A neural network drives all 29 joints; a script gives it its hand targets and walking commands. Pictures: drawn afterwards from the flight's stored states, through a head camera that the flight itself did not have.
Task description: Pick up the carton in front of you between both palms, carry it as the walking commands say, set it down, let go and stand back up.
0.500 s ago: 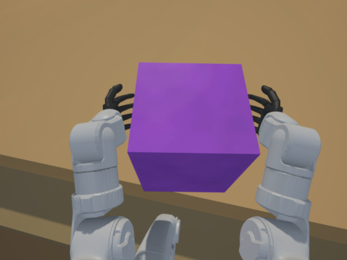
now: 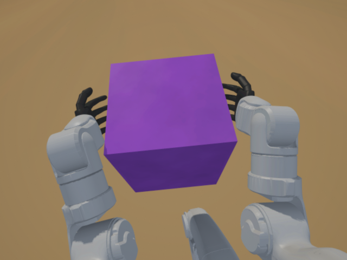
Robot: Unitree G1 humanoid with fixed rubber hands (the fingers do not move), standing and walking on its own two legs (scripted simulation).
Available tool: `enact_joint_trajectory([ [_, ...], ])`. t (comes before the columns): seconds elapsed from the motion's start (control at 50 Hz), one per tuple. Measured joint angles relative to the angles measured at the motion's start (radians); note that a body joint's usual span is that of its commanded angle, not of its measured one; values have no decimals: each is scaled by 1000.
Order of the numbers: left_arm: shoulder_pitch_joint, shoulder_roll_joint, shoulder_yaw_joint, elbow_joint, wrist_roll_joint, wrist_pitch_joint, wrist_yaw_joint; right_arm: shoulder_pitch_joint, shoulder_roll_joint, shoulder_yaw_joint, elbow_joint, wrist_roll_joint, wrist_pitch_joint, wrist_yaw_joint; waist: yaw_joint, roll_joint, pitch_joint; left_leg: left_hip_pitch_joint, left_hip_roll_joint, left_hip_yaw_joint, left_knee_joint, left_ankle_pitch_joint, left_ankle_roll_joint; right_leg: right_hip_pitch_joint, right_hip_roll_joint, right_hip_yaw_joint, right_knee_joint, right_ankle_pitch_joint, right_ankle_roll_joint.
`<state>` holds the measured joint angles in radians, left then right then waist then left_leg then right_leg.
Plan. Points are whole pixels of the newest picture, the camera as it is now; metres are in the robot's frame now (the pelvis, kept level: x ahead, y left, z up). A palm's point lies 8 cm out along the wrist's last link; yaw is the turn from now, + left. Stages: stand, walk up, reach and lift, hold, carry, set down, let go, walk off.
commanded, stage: carry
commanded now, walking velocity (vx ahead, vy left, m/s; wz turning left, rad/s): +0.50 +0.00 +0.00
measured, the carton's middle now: (169, 131) +0.39 -0.05 +0.10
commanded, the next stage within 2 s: none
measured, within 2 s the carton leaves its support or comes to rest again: neither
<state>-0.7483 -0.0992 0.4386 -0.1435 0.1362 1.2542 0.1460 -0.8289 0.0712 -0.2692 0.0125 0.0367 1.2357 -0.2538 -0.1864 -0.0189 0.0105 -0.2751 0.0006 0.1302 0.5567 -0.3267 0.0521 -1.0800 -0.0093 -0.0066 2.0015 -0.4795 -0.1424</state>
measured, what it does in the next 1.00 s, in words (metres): climbs: right foot 0.17 m higher, then left foot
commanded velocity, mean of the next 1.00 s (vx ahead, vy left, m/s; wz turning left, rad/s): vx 0.50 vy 0.00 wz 0.00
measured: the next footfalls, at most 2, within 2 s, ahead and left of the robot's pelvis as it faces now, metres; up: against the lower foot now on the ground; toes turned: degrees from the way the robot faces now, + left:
right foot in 0.18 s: +0.35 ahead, -0.17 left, +0.17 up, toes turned -5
left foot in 0.66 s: +0.58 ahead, +0.04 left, +0.17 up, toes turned +7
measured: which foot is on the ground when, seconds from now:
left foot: down 0.00-0.20, up 0.22-0.64, down 0.66-1.00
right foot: up 0.00-0.16, down 0.18-0.66, up 0.68-1.00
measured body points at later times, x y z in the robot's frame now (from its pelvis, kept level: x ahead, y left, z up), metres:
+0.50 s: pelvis +0.31 -0.08 +0.16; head +0.34 -0.08 +0.61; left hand +0.67 +0.11 +0.32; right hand +0.70 -0.20 +0.32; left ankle +0.40 +0.03 -0.49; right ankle +0.31 -0.16 -0.56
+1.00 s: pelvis +0.60 -0.06 +0.19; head +0.61 -0.05 +0.64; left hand +0.96 +0.09 +0.29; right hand +0.95 -0.21 +0.30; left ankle +0.54 +0.03 -0.56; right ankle +0.72 -0.19 -0.52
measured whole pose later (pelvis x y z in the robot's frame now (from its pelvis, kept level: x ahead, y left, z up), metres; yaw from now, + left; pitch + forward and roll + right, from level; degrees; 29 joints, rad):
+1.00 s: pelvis +0.60 -0.06 +0.19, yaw +0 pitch +5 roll +0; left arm -0.60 -0.12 0.35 0.03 0.10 1.18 0.14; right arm -0.60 0.14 -0.33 0.06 -0.08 1.16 -0.16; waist -0.03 -0.02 -0.08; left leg -0.17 0.01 0.11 0.34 -0.27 0.03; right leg -0.60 -0.07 -0.08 0.64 -0.16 0.03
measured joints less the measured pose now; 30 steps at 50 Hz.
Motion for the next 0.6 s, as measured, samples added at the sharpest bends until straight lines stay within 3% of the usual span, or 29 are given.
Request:
enact_joint_trajectory([
  [0.04, -20, 21, -14, 8, -8, 11, 7, -21, -1, -7, 1, -11, 9, 5, 11, -3, -20, 76, 22, -27, -70, -6, -22, -122, -36, 6, 73, -86, 1],
  [0.06, -30, 25, -22, 20, -13, 18, 11, -24, -4, -15, 1, -16, 16, 9, 27, -4, -27, 124, 38, -38, -120, -3, -34, -163, -57, 0, 24, -82, 3],
  [0.12, -54, 27, -47, 70, -38, 52, 23, -24, -14, -59, 14, -30, 50, 31, 97, 19, -69, 269, 110, -49, -329, 60, -40, -132, -98, -97, -397, 8, -2],
  [0.16, -76, 27, -69, 129, -57, 67, 35, -16, -15, -105, 24, -49, 70, 51, 157, 15, -99, 299, 155, -26, -347, 119, -41, -2, -66, -150, -651, 66, -12],
  [0.2, -84, 20, -96, 183, -63, 57, 56, -4, -12, -147, 28, -77, 76, 73, 245, 13, -84, 228, 201, -32, -110, 207, -29, 125, -15, -171, -771, 128, 7],
  [0.22, -81, 15, -109, 199, -65, 47, 67, 0, -14, -163, 35, -91, 71, 87, 288, 14, -67, 119, 179, -105, 167, 234, -31, 156, -5, -173, -778, 125, 20],
  [0.24, -70, 9, -119, 208, -68, 39, 77, 5, -12, -177, 46, -108, 61, 99, 318, 19, -52, -1, 124, -186, 472, 218, -25, 191, 1, -172, -797, 116, 28],
  [0.28, -32, 2, -137, 213, -85, 29, 94, 28, 7, -201, 49, -148, 47, 112, 353, 45, -30, -190, 23, -254, 934, 174, 4, 285, 19, -172, -877, 107, 38],
  [0.32, -3, 3, -143, 207, -100, 23, 98, 62, 36, -208, 21, -173, 40, 119, 357, 56, -14, -323, -21, -236, 1155, 161, 32, 382, 30, -170, -981, 117, 51],
  [0.36, 3, 7, -143, 197, -117, 9, 98, 91, 56, -201, -26, -182, 31, 123, 348, 47, 4, -418, -32, -194, 1184, 66, 45, 471, 29, -164, -1082, 128, 51],
  [0.42, -12, 12, -144, 173, -137, -19, 84, 111, 57, -173, -91, -177, 11, 124, 327, 24, 19, -495, -17, -134, 938, -78, 45, 582, 17, -149, -1219, 145, 55],
  [0.52, -33, 10, -142, 129, -127, -26, 70, 115, 19, -121, -137, -135, 8, 116, 283, 27, -32, -501, 37, -83, 474, 59, 31, 725, 10, -131, -1378, 137, 77],
  [0.6, -33, 10, -133, 143, -106, 3, 54, 111, -3, -100, -108, -101, 46, 109, 244, 27, -105, -390, 41, -53, 170, 146, 11, 838, 1, -112, -1447, 87, 106],
])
